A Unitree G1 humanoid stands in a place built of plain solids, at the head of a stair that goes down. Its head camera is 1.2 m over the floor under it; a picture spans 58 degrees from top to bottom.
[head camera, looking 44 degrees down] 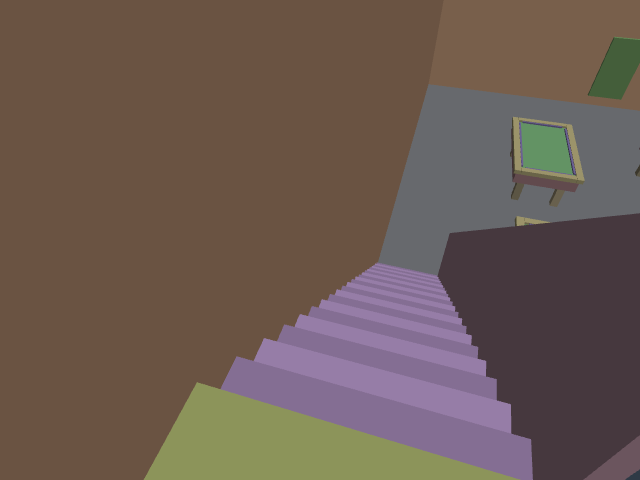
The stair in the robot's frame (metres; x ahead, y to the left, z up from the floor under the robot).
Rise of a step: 0.20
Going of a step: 0.22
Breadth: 1.01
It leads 17 degrees to the right of straight ahead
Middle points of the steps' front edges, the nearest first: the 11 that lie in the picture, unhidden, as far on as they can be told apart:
0.49 -0.12 0.00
0.69 -0.18 -0.20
0.90 -0.25 -0.39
1.11 -0.31 -0.59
1.32 -0.37 -0.79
1.52 -0.43 -0.99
1.73 -0.50 -1.18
1.94 -0.56 -1.38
2.15 -0.62 -1.58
2.35 -0.69 -1.78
2.56 -0.75 -1.97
